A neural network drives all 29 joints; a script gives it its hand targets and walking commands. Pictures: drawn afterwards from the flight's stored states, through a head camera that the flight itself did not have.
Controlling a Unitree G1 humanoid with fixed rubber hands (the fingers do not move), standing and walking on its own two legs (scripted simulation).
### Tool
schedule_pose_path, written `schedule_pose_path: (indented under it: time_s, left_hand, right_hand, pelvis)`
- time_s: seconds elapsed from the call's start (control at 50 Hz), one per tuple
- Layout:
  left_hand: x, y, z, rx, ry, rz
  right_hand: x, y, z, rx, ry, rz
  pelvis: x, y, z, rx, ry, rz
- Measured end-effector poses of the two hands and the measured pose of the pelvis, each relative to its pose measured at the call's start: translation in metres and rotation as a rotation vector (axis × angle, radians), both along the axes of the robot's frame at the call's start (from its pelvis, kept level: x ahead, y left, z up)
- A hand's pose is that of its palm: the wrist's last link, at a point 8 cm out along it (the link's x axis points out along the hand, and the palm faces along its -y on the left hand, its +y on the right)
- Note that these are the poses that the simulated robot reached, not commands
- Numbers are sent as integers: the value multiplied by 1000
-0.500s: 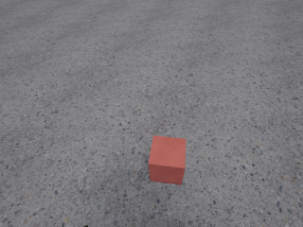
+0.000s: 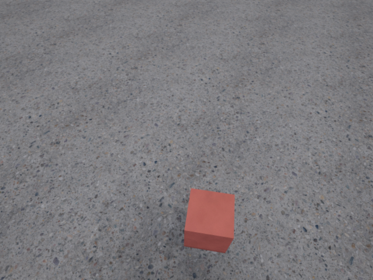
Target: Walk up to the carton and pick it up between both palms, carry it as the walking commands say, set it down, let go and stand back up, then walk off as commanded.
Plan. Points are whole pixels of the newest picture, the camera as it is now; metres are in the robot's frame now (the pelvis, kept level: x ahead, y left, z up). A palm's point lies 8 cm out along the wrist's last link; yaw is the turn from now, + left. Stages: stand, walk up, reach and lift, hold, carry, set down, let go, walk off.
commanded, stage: walk up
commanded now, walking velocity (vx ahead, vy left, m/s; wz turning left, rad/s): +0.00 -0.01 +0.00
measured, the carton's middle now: (208, 221) +0.47 -0.11 -0.65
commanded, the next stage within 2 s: none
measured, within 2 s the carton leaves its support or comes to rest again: neither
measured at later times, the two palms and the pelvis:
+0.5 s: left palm out of the picture +0.04 +0.24 -0.17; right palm out of the picture +0.02 -0.24 -0.13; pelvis -0.02 +0.00 -0.01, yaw +0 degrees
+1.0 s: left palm out of the picture -0.05 +0.17 -0.15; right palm out of the picture -0.05 -0.24 -0.14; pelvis -0.03 -0.02 +0.01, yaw -1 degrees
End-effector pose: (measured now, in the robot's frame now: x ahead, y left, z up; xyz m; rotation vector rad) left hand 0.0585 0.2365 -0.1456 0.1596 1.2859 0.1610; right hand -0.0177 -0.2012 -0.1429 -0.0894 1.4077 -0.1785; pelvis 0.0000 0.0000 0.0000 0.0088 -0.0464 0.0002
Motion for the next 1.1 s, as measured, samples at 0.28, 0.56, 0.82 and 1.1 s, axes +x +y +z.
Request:
schedule_pose_path:
  time_s: [0.28, 0.56, 0.82, 1.1]
  left_hand:
    - [41, -39, -12, -39, -43, -8]
    - [-34, 3, -11, -1, 64, 27]
    - [-101, -39, 6, -27, 143, 21]
    - [-106, -64, -4, -82, 139, 2]
  right_hand:
    - [52, -36, -12, -48, -43, 9]
    - [33, -39, 8, -113, -65, 67]
    - [4, -35, -1, -4, -60, 7]
    - [-49, -28, 3, 3, 61, -21]
  pelvis:
    - [11, -13, -12, -18, 34, 13]
    - [-22, -4, -5, -18, 51, -4]
    - [-31, -17, 6, -6, 12, -12]
    - [-33, -25, 6, -7, 2, -18]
